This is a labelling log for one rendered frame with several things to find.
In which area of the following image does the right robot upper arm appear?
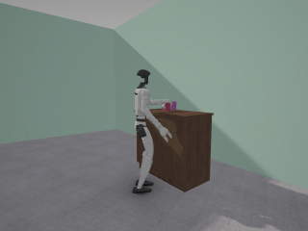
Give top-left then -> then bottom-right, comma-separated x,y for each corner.
141,89 -> 150,115

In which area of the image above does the table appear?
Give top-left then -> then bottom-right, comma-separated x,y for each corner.
136,108 -> 214,193

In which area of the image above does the robot left forearm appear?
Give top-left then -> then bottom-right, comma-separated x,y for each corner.
149,99 -> 165,106

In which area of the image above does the sponge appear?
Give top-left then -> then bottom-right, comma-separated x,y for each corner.
162,103 -> 171,112

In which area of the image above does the robot left hand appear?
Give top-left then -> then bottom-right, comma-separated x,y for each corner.
162,99 -> 173,109

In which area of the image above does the robot left foot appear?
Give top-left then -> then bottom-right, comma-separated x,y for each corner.
136,179 -> 154,186

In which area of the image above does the left robot thigh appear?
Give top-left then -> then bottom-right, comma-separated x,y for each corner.
141,137 -> 147,156

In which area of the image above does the robot right hand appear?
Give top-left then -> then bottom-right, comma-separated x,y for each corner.
159,127 -> 172,142

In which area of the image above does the robot right forearm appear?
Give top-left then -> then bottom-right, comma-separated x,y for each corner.
143,108 -> 163,130

